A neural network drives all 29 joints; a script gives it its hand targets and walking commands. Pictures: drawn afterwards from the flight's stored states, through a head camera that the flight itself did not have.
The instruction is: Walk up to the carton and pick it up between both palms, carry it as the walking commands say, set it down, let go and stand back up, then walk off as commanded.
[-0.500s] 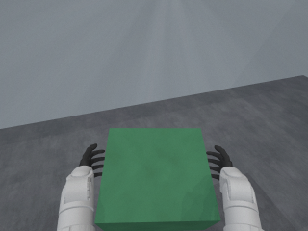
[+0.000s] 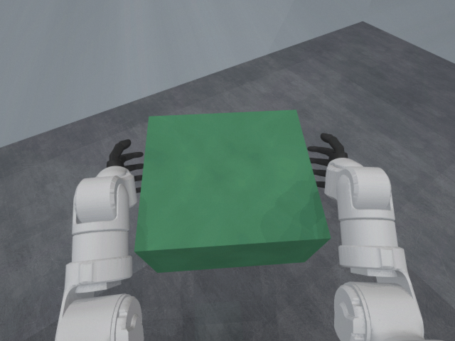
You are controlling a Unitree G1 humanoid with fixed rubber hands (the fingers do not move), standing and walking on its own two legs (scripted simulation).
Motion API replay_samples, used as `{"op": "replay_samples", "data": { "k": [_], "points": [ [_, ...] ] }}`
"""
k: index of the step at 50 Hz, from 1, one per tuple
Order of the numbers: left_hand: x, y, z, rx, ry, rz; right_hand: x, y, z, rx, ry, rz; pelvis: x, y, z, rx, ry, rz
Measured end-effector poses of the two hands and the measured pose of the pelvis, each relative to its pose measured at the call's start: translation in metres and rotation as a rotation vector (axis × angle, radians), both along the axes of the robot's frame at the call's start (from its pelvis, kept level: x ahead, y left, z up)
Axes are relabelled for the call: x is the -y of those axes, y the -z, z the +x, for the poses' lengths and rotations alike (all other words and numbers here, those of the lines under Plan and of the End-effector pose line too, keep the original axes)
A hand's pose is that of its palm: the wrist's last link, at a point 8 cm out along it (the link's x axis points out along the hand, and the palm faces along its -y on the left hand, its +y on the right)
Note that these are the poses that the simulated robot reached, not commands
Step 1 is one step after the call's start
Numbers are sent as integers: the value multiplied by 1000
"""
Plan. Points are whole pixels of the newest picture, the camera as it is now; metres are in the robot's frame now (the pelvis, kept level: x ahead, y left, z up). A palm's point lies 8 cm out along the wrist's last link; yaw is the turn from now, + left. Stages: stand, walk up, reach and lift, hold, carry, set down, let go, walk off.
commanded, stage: carry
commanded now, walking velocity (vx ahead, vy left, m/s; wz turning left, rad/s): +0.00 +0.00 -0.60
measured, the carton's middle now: (227, 190) +0.40 -0.01 +0.02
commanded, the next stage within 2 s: none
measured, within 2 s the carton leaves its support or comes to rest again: neither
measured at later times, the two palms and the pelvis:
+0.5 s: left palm (215, 162) +0.43 +0.02 +0.07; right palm (427, 215) +0.30 -0.32 +0.09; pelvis +0.01 -0.01 +0.00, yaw -20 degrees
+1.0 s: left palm (283, 168) +0.39 -0.10 +0.10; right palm out of the picture +0.16 -0.38 +0.10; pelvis +0.00 +0.00 +0.00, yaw -39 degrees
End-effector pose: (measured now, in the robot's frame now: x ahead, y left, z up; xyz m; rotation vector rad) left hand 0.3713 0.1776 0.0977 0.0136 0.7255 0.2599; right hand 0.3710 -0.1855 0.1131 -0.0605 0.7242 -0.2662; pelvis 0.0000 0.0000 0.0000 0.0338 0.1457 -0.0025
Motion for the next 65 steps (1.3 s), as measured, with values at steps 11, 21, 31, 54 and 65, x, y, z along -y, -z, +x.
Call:
{"op": "replay_samples", "data": {
  "k": [11,21,31,54,65],
  "points": [
    [46,-17,41,-57,101,2,41,-1,-16,-54,149,30,6,-5,10,24,184,-81],
    [140,17,51,-99,265,19,122,26,-57,-92,332,42,18,2,14,11,286,-50],
    [173,22,66,-51,424,-35,136,10,-90,-34,485,-1,-10,8,15,11,440,-41],
    [296,4,3,-74,751,52,196,9,-246,-69,778,37,-10,-1,-9,24,735,-45],
    [291,9,-15,-76,866,23,160,3,-292,-71,891,10,-47,3,-18,30,903,-71]
  ]
}}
